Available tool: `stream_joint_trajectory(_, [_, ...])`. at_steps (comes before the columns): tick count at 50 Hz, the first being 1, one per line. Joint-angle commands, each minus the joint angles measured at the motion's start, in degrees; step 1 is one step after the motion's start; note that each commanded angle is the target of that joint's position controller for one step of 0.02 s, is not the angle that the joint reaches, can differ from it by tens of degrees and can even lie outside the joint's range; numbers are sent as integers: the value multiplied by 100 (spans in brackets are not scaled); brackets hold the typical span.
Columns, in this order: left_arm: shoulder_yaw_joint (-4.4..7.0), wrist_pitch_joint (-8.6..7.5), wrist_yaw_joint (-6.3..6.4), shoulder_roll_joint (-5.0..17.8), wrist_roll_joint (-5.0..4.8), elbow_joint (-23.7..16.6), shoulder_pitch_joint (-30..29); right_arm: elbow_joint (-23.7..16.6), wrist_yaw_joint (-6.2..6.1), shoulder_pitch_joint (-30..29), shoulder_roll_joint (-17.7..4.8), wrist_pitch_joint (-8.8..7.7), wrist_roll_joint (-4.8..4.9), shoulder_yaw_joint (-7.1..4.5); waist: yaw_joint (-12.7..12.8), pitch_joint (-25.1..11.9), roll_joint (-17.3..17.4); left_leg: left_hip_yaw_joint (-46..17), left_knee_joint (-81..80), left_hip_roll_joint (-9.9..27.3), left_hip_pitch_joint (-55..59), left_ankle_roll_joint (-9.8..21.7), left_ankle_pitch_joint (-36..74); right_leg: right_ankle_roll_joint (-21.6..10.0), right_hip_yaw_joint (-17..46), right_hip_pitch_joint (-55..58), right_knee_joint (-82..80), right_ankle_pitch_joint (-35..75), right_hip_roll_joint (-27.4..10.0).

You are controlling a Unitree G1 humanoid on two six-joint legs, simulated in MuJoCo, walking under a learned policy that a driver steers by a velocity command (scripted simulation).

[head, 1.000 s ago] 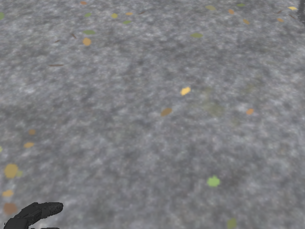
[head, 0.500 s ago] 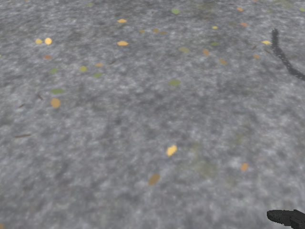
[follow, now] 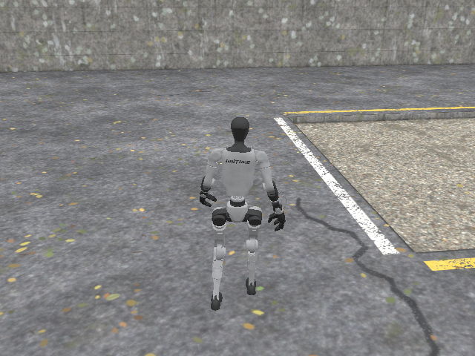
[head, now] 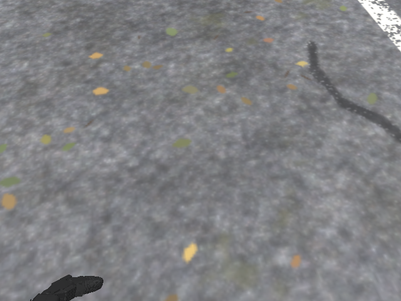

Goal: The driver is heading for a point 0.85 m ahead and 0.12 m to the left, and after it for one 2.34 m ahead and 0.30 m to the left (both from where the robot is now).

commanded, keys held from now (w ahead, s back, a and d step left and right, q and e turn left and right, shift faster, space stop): no key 0.56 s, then w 0.44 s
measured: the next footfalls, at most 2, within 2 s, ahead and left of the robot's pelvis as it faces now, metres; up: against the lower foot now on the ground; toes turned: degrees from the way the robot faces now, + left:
left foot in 0.24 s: +0.11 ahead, +0.15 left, +0.00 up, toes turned +0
left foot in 1.22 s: +0.50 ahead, +0.15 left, +0.00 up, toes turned +2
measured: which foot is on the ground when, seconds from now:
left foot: up 0.00-0.22, down 0.24-0.84, up 0.86-1.00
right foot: down 0.00-1.00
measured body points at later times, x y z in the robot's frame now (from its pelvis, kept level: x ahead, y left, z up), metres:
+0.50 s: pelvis +0.08 +0.01 +0.01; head +0.09 +0.02 +0.46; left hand +0.19 +0.27 -0.13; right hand +0.17 -0.25 -0.12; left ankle +0.07 +0.15 -0.73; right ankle +0.11 -0.10 -0.73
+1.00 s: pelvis +0.20 +0.00 +0.01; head +0.21 -0.01 +0.46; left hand +0.15 +0.26 -0.13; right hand +0.33 -0.26 -0.11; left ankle +0.21 +0.13 -0.65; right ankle +0.11 -0.10 -0.73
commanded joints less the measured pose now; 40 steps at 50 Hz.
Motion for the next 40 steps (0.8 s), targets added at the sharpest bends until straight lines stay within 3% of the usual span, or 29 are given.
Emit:
stream_joint_trajectory(1, [172,85,3,647,-81,-24,679,-288,-73,204,-647,113,22,-145,432,-1258,-495,-220,1232,402,-1832,-184,-187,-1215,1854,2521,-705,2512,-1694])
stream_joint_trajectory(3, [180,102,-11,670,24,5,152,-263,-169,212,-526,318,-36,-154,126,-893,-689,-141,614,525,-975,-289,400,-1057,1375,1170,-1182,1633,-1374])
stream_joint_trajectory(5, [192,100,3,649,84,84,-74,-179,-227,346,-341,394,-64,-115,23,-871,-844,14,-31,458,-360,-325,711,-1068,999,650,-1343,1301,-1161])
stream_joint_trajectory(8, [191,124,63,645,59,292,2,-185,-251,51,-293,410,-83,-93,168,-933,-762,56,-946,434,84,-214,1477,-1036,948,622,-1415,289,-1131])
stream_joint_trajectory(10, [161,171,90,615,7,403,-40,-162,-230,-39,-265,405,-115,-89,114,-802,-673,149,-1681,350,518,-95,2103,-861,928,423,-1400,-916,-1017])
stream_joint_trajectory(12, [69,188,92,386,-2,600,205,-239,-219,-207,-340,386,-235,-83,125,-511,-450,-59,-2384,507,835,98,2548,-383,880,134,-1338,-2115,-725])
stream_joint_trajectory(13, [67,194,91,391,39,671,374,-346,-234,-319,-607,374,-221,-114,286,-289,-104,-354,-2632,826,675,254,2608,-142,735,109,-1089,-2340,-466])
stream_joint_trajectory(14, [105,226,123,408,-4,710,561,-233,-221,-501,-873,356,-158,-205,535,-84,689,-281,-2686,710,-198,409,1292,31,313,539,-979,-1921,-138])
stream_joint_trajectory(15, [122,250,162,555,14,759,409,-275,-186,-618,-563,299,-161,-143,401,20,617,-238,-2872,583,-588,370,833,96,292,964,-731,-1527,-137])
stream_joint_trajectory(16, [140,267,187,552,-10,785,398,-231,-175,-630,-364,245,-196,-79,425,-27,607,-208,-2926,569,-665,263,921,47,285,1139,-632,-1281,-158])
stream_joint_trajectory(20, [142,291,221,487,-25,1060,539,-108,-164,-513,-344,90,-118,-57,377,-327,315,-73,-2625,476,-149,122,2230,-48,283,1313,-470,-264,-204])
stream_joint_trajectory(28, [166,367,253,516,-94,1558,507,131,-184,-483,-336,135,-83,-33,349,-433,-23,42,-2538,382,87,177,2937,-12,268,1651,-349,629,-233])
stream_joint_trajectory(29, [160,386,261,480,-103,1665,604,224,-184,-368,-299,149,-73,-29,346,-542,-32,107,-2585,322,148,198,2424,-20,183,1701,-348,110,-159])
stream_joint_trajectory(31, [208,422,271,572,-167,1781,666,285,-192,-361,-384,187,-18,-68,375,-236,50,70,-2630,257,-125,404,703,-110,37,1370,-226,-1848,27])
stream_joint_trajectory(33, [221,347,264,579,-196,1773,606,262,-205,-355,-397,142,23,-76,366,307,123,-269,-2815,440,-402,643,-476,-231,143,751,-212,-2911,-4])
stream_joint_trajectory(36, [201,34,178,444,-228,1743,474,367,-182,13,-582,-63,100,-148,275,567,508,-1187,-3144,1027,-30,1050,-660,-285,94,106,308,-2455,-22])
stream_joint_trajectory(38, [188,-154,81,355,-239,1734,478,416,-148,70,-734,-139,126,-216,371,482,906,-1907,-3388,1561,314,1310,66,-294,-120,35,671,-1705,21])
stream_joint_trajectory(39, [200,-205,44,388,-248,1807,645,369,-128,-69,-707,-154,130,-220,492,421,863,-1819,-3227,1561,287,1284,709,-349,-108,299,485,-1539,-4])
stream_joint_trajectory(40, [233,-232,19,463,-267,1968,1001,257,-106,-339,-637,-170,129,-206,675,315,690,-1416,-2861,1329,75,1128,1398,-415,-12,833,185,-1334,-21])
Velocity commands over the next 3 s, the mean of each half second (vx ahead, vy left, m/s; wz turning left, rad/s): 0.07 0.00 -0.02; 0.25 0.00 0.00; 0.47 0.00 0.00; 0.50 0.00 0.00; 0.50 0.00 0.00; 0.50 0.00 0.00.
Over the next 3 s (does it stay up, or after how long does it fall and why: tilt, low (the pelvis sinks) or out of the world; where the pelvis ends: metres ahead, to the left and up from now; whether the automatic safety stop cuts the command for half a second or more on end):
stays up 1.32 -0.02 0.01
